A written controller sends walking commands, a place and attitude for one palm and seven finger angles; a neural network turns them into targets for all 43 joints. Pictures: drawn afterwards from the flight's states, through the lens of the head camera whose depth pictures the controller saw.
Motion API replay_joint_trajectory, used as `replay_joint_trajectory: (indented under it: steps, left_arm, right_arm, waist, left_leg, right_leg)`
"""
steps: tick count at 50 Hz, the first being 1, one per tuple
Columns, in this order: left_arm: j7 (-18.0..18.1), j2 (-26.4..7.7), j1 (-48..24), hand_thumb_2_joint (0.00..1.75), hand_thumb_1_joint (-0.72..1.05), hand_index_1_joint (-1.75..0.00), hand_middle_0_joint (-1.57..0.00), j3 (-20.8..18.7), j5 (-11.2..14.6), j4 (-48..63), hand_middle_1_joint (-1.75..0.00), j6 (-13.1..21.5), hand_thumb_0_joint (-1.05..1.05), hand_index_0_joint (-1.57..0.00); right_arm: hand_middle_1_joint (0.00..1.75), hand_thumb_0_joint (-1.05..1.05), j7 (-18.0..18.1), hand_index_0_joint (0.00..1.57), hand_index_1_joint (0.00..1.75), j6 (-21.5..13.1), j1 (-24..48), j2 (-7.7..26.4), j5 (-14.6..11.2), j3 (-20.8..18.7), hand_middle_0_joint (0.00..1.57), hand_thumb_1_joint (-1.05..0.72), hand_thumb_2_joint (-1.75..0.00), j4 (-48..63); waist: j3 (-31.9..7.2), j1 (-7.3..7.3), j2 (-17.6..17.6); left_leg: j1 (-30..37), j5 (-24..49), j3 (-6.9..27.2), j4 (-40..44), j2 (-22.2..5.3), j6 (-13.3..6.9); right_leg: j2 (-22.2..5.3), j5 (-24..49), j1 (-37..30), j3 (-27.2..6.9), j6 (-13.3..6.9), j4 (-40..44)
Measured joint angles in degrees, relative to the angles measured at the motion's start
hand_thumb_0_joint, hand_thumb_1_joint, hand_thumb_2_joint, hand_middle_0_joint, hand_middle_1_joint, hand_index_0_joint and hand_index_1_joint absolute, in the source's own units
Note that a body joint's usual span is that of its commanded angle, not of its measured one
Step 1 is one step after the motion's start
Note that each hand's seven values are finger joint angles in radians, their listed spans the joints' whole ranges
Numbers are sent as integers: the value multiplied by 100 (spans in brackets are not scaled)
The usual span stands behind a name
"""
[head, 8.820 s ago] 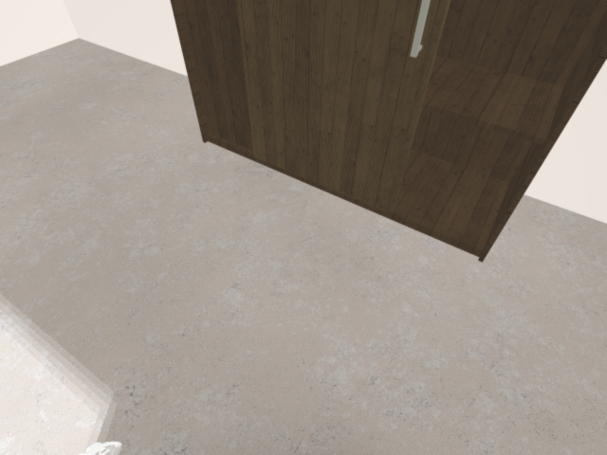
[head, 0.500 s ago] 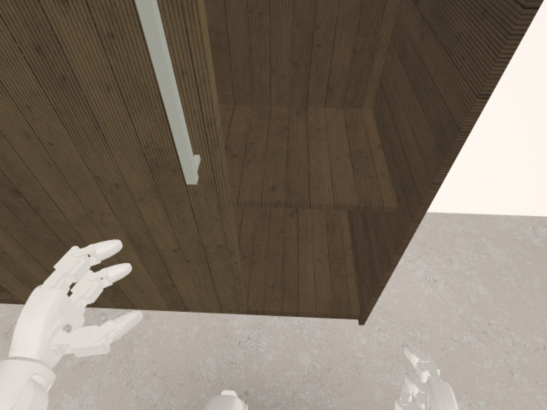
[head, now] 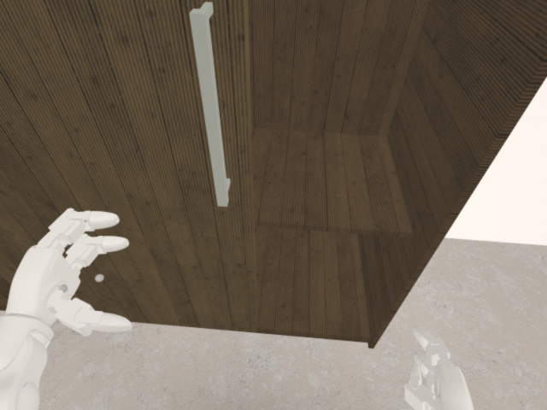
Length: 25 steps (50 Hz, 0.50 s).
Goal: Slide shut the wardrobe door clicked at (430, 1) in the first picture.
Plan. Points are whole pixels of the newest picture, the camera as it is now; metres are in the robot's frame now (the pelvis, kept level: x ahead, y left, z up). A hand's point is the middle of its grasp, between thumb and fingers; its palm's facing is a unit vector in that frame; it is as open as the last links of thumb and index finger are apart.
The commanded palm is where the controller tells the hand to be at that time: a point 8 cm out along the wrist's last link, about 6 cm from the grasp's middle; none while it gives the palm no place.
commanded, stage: raise the hand with hooked fingers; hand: left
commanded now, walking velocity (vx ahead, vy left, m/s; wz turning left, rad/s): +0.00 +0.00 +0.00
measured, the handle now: (216, 122) +0.49 +0.14 +0.19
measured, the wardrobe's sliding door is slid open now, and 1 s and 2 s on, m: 0.41 0.41 0.41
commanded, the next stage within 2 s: move the hooked fingers beside the handle in 0.84 s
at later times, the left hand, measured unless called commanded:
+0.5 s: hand (79, 230) +0.28 +0.27 +0.16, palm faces +0.05 -0.99 -0.09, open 13.9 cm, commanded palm +0.24 +0.31 +0.17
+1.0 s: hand (106, 228) +0.28 +0.24 +0.16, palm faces +0.06 -1.00 -0.07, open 13.9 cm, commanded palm +0.26 +0.29 +0.16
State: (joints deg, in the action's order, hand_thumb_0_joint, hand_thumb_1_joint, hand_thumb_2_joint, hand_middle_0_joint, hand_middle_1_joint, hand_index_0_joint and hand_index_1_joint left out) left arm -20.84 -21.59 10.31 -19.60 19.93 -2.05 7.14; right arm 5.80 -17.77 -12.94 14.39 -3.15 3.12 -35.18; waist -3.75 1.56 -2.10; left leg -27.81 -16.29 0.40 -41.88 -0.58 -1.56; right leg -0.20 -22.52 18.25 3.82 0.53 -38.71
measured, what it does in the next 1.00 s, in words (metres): stands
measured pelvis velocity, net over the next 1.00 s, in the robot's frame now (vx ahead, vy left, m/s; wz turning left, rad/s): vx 0.01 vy -0.03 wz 0.00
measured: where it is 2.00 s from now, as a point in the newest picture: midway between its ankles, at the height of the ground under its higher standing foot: outside the picture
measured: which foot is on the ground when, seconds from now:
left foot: down 0.00-1.00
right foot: down 0.00-1.00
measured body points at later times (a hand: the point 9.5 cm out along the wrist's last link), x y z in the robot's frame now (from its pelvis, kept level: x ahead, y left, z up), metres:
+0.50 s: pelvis +0.00 -0.01 +0.01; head -0.01 -0.02 +0.46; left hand +0.27 +0.32 +0.17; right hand +0.17 -0.24 -0.06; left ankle +0.06 +0.10 -0.72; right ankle -0.02 -0.13 -0.72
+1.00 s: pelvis +0.01 -0.03 +0.01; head +0.00 -0.05 +0.46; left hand +0.28 +0.29 +0.16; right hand +0.19 -0.27 -0.06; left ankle +0.06 +0.10 -0.72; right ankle -0.02 -0.13 -0.72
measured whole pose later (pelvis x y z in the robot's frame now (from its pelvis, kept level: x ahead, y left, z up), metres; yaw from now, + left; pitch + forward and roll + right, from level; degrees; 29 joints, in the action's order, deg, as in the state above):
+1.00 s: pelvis +0.01 -0.03 +0.01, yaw +0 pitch +0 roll -1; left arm -25.6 -25.1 -1.7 -25.2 20.0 -13.3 -0.1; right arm 6.9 -15.8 -13.5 15.9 -4.1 3.1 -37.4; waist -2.8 1.3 -3.7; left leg -19.8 -13.4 0.8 -33.5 -1.7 0.6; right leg 1.1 -20.4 11.2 4.0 -1.5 -31.8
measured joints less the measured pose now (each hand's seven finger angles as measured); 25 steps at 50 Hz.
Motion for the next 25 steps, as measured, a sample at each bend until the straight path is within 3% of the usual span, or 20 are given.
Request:
replay_joint_trajectory:
  steps: [11,25]
  left_arm:
    - [-234,-258,-770,30,-48,-119,-30,-275,-37,-352,-119,-597,-1,-30]
    - [-486,-569,-1274,30,-50,-120,-30,-552,16,-895,-120,-935,-1,-30]
  right_arm:
    - [30,1,63,20,30,112,51,-64,-21,207,20,-90,-90,-43]
    - [30,1,76,20,30,184,-184,127,-103,113,20,-90,-90,-149]
  waist:
    - [146,94,-52]
    - [179,-37,-112]
  left_leg:
    - [442,197,22,430,45,-17]
    - [676,379,7,820,16,48]
  right_leg:
    - [-26,218,-470,30,17,478]
    - [7,359,-637,11,-47,767]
